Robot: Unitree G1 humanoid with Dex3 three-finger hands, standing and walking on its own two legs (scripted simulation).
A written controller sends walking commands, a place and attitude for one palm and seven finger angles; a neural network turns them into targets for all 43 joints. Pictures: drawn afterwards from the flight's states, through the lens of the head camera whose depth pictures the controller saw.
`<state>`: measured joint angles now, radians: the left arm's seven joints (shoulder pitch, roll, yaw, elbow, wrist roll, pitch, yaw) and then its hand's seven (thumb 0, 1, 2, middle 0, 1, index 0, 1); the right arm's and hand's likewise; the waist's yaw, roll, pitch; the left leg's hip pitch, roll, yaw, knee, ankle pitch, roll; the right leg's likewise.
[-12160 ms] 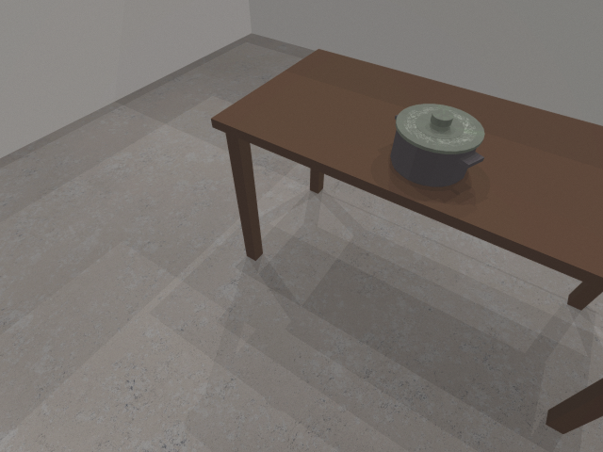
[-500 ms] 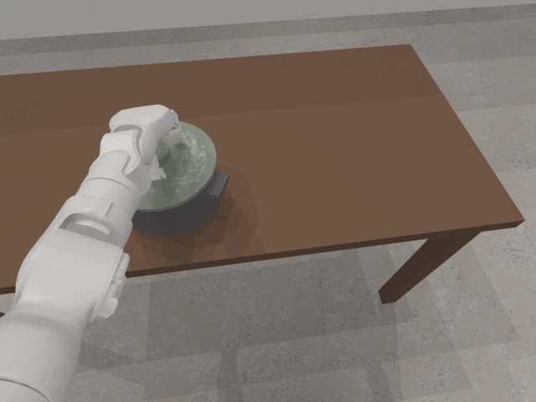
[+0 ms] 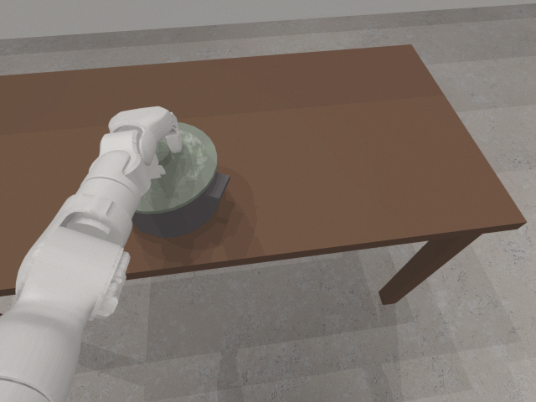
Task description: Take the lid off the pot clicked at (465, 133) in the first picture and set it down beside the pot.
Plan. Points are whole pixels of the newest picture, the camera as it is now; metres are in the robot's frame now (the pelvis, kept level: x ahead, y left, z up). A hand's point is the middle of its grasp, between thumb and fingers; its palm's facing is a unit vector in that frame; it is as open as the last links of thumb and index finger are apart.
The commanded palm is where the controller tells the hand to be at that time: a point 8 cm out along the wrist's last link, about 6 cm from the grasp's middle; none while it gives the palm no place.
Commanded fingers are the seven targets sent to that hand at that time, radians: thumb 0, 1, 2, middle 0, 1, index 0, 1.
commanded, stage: close the fingers and squeeze the knob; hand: left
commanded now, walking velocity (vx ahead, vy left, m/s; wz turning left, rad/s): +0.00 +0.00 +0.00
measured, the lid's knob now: (156, 154) +0.52 +0.15 +0.03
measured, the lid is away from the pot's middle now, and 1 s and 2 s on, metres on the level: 0.00 0.00 0.01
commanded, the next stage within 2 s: lift the lid straight up in 0.90 s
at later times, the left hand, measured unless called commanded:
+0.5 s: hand (153, 158) +0.49 +0.14 +0.06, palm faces -0.40 -0.07 -0.91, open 7.4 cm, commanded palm +0.50 +0.14 +0.11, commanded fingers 0.00 0.47 0.75 -0.71 -1.04 -0.77 -1.06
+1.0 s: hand (153, 160) +0.49 +0.14 +0.06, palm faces -0.40 -0.08 -0.91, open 7.4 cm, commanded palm +0.50 +0.15 +0.11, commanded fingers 0.00 0.69 0.86 -0.80 -1.08 -0.87 -1.09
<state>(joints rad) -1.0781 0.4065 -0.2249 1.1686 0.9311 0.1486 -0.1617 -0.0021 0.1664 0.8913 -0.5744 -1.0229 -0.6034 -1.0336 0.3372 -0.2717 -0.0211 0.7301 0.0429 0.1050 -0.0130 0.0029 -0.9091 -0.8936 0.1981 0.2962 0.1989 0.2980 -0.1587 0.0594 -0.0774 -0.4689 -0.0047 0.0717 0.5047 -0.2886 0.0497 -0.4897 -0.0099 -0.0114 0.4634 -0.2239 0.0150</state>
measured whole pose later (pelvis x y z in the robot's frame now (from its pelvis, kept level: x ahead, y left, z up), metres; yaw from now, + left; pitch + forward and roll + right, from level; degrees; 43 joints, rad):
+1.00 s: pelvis +0.00 +0.00 +0.00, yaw +0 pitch +14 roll -1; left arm -1.05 0.40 -0.21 1.15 0.94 0.15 -0.15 0.01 0.26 0.67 -0.60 -0.99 -0.68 -1.00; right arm 0.32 -0.27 -0.02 0.72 0.04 0.11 -0.02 0.00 -0.91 -0.89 0.20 0.30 0.20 0.30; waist -0.16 0.06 -0.08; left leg -0.46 0.00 0.07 0.50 -0.29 0.05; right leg -0.48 -0.01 -0.01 0.46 -0.22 0.01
